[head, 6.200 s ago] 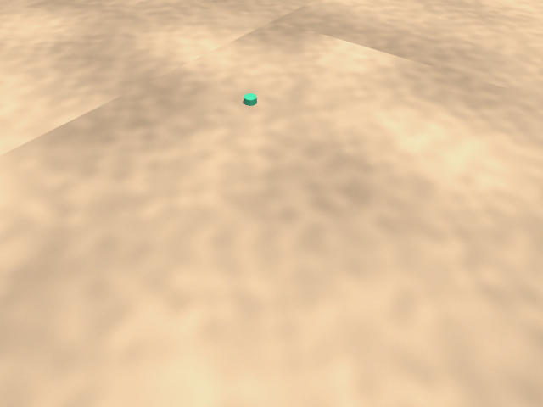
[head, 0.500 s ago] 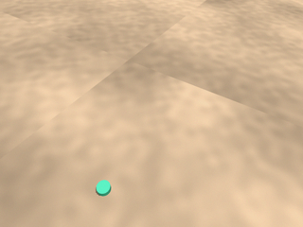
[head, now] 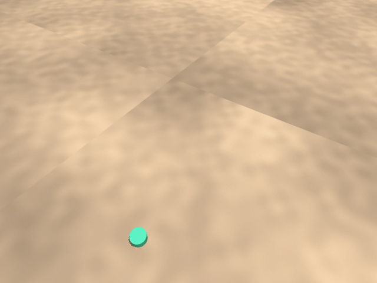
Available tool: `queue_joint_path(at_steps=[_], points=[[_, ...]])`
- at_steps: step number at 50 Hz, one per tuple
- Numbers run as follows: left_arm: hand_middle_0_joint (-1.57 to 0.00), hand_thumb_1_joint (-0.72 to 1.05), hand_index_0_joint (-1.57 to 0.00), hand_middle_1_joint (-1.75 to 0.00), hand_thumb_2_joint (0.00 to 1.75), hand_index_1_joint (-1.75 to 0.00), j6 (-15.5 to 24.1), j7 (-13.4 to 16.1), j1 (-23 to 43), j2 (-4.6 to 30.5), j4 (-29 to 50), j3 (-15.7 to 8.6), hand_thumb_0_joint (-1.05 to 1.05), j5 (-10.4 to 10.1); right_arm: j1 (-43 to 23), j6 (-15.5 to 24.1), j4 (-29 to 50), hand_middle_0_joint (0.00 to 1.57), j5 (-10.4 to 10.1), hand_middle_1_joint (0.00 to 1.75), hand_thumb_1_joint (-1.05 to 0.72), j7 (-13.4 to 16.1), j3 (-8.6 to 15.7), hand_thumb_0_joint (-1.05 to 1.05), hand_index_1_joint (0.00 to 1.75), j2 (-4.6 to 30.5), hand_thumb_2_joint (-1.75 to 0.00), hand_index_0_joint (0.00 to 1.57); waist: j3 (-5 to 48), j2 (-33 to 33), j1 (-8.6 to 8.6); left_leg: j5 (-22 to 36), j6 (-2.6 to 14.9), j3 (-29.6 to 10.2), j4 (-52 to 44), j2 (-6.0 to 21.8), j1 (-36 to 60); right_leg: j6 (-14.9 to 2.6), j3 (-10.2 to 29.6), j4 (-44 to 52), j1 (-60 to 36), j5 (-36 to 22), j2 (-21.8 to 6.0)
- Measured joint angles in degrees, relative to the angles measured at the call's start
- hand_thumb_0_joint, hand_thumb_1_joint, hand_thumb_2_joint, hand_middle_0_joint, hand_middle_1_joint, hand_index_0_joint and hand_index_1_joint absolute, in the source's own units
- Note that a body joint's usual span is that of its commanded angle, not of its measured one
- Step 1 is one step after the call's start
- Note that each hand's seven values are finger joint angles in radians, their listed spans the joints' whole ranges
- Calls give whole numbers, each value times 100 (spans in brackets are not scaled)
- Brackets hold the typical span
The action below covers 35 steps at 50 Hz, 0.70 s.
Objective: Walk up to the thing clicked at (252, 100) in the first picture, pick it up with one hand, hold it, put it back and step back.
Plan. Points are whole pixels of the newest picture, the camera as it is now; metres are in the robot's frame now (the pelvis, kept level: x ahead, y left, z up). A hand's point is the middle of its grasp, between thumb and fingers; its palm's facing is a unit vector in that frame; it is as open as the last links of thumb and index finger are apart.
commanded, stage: walk up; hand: left
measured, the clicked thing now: (138, 237) +0.50 +0.26 -0.76
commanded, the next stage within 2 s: stand in 0.60 s
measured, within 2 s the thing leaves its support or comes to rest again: neither
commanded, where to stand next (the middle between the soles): +0.08 +0.00 m, yaw -1 degrees
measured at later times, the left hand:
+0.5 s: hand out of the picture +0.09 +0.25 -0.16, palm faces -0.01 -0.95 -0.32, open 7.3 cm
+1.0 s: hand out of the picture +0.08 +0.25 -0.15, palm faces -0.02 -0.94 -0.34, open 7.3 cm
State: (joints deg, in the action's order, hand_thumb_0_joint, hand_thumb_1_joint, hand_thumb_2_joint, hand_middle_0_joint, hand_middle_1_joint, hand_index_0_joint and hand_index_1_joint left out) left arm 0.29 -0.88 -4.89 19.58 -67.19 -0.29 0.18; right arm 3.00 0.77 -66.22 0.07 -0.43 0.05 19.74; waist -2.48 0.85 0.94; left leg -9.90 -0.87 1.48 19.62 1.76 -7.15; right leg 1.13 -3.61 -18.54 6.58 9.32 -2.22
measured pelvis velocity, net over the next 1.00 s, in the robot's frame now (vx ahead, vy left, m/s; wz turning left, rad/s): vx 0.00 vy -0.01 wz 0.00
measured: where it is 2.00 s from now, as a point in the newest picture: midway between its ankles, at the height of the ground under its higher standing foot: outside the picture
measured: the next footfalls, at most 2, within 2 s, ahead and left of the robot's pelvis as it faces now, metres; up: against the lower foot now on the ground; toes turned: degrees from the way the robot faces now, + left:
none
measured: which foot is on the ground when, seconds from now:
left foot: down 0.00-1.00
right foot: down 0.00-1.00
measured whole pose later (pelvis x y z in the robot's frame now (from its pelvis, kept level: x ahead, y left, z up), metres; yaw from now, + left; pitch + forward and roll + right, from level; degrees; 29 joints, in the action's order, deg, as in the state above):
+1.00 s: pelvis +0.00 -0.01 +0.00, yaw +0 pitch -2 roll +0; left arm 0.3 -0.7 -6.0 19.9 -65.3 0.4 0.3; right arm 5.4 0.5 -65.8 0.4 -0.4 -0.2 19.9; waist -2.2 0.5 -0.1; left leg -9.2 -1.4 1.3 17.9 2.0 -6.4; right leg 0.7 -3.8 -18.0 6.3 9.3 -1.9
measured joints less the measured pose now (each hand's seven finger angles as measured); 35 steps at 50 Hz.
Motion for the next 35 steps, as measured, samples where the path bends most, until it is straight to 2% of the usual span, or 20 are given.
queue_joint_path(at_steps=[17, 35], points=[[-20, 91, -21, -30, 90, -30, -24, -3, 25, -28, 84, -42, 1, 24, 247, -27, -84, 20, 18, 30, -90, 20, 10, 1, 30, 15, -90, 20, -11, -59, -108, 11, -2, -9, -55, -5, 44, -1, -10, 51, -46, -5, -2], [-20, 91, -21, -30, 90, -30, -27, 13, -2, 4, 149, -12, 1, 14, 266, -23, 13, 20, 36, 30, -90, 30, -21, 1, 30, -21, -90, 21, -5, -59, -122, 26, -15, 5, -107, -6, 78, -7, 5, 44, -47, 8, -4]])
